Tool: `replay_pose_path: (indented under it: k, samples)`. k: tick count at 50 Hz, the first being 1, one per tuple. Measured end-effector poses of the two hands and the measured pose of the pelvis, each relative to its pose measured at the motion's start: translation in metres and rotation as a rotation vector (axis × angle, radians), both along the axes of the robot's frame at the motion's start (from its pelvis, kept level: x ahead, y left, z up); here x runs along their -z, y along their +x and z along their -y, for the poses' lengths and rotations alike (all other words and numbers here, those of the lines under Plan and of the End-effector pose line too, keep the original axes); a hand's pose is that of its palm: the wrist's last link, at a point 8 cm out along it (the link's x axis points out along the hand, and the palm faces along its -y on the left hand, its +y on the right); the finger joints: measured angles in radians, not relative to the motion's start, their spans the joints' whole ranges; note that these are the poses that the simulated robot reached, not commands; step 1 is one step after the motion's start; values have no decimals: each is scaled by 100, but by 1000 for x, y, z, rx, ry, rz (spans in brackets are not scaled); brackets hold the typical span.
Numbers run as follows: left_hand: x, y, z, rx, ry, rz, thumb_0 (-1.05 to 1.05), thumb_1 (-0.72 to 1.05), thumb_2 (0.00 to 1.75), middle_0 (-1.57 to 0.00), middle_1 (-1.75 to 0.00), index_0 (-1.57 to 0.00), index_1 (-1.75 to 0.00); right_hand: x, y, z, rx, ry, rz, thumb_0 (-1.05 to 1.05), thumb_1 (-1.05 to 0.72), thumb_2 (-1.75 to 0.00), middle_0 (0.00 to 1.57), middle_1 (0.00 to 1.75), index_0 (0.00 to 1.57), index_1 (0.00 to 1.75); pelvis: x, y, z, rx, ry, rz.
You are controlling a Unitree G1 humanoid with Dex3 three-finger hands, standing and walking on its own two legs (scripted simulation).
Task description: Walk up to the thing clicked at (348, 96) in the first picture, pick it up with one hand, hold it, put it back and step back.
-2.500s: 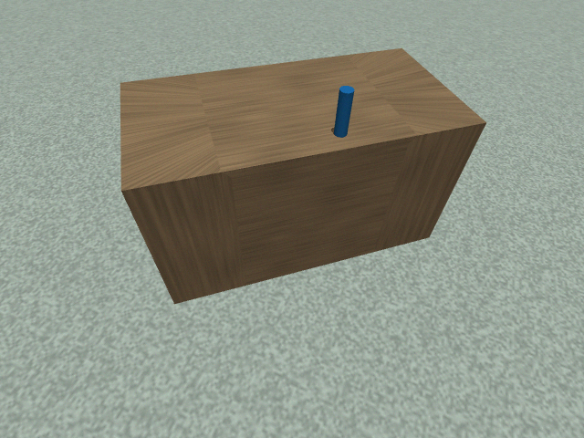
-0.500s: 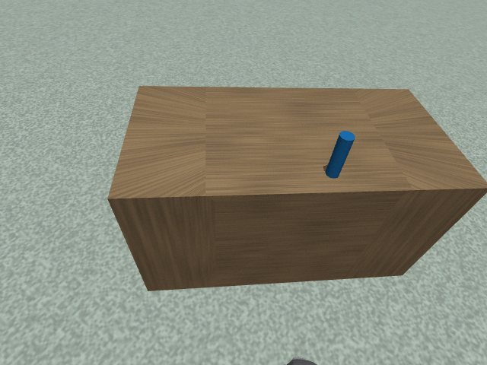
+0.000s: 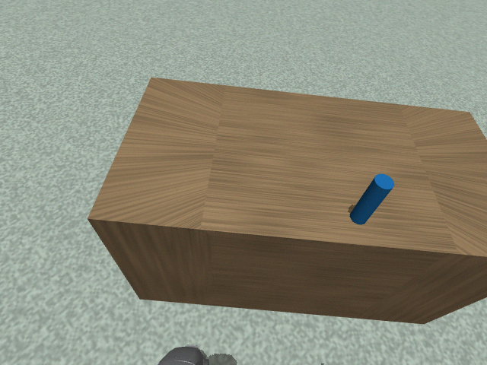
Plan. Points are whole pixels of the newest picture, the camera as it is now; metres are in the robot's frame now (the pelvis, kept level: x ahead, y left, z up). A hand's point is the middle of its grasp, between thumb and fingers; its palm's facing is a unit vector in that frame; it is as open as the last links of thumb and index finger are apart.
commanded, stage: walk up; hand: right
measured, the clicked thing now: (370, 200) +0.49 -0.25 -0.07
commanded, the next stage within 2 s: none
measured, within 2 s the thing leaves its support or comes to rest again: neither
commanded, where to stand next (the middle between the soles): +0.11 -0.04 m, yaw +0 degrees
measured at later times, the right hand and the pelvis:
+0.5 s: hand out of the picture +0.14 -0.34 -0.16, palm faces -0.06 +0.94 -0.34, open 7.4 cm; pelvis +0.04 -0.07 +0.00, yaw +1 degrees
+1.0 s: hand out of the picture +0.12 -0.31 -0.14, palm faces -0.09 +0.93 -0.35, open 7.4 cm; pelvis +0.04 -0.05 +0.02, yaw +3 degrees
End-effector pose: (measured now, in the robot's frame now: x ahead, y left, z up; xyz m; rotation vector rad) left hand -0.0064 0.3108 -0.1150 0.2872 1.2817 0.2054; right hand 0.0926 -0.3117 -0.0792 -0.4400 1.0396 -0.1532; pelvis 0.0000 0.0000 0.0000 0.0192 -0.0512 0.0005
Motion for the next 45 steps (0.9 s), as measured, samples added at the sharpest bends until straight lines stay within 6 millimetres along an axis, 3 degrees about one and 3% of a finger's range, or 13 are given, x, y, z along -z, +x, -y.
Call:
replay_pose_path:
  k: [8, 14, 17, 21, 27, 32, 36, 45]
  samples:
    - [-10, 99, 23, 62, -9, 131, 0, 91, 90, -21, -30, -20, -30, -17, 16, 21, 47, -19, 14, 0, -90, -90, 21, 30, 21, 30, -12, 34, 21, -3, -7, 15]
    - [-16, 133, 44, 71, 52, 169, 0, 91, 90, -21, -30, -20, -30, 9, 27, 56, 58, -1, -37, 0, -90, -90, 21, 30, 21, 30, -1, 44, 51, -10, -5, 4]
    - [-17, 132, 56, 72, 88, 156, 0, 91, 90, -21, -30, -20, -30, 29, 37, 71, 82, 21, -53, 1, -90, -90, 20, 30, 20, 30, 7, 45, 64, -13, -34, 8]
    - [-25, 127, 68, 72, 111, 135, 0, 91, 90, -21, -30, -21, -30, 41, 44, 74, 80, 57, -81, 1, -91, -90, 20, 30, 20, 30, 4, 43, 71, -18, 3, 2]
    - [-29, 120, 63, 72, 135, 134, 0, 90, 90, -21, -30, -21, -30, 49, 33, 70, 69, 73, -142, 0, -91, -90, 20, 30, 20, 30, 4, 35, 69, -32, 2, -25]
    - [-17, 109, 45, 31, 122, 133, 0, 90, 90, -21, -30, -21, -30, 43, 11, 59, 66, 44, -190, 0, -91, -90, 20, 30, 20, 30, 5, 27, 61, -37, 33, -14]
    - [-14, 100, 44, 7, 91, 104, 0, 90, 90, -21, -30, -21, -30, 31, -4, 55, 82, 37, -206, 0, -90, -90, 20, 30, 20, 30, -2, 30, 56, -47, -8, -15]
    - [-10, 85, 52, -8, 46, 74, 0, 91, 90, -21, -30, -20, -30, 21, 14, 49, 81, 43, -154, 1, -90, -90, 20, 30, 20, 30, -9, 31, 53, -43, -14, -1]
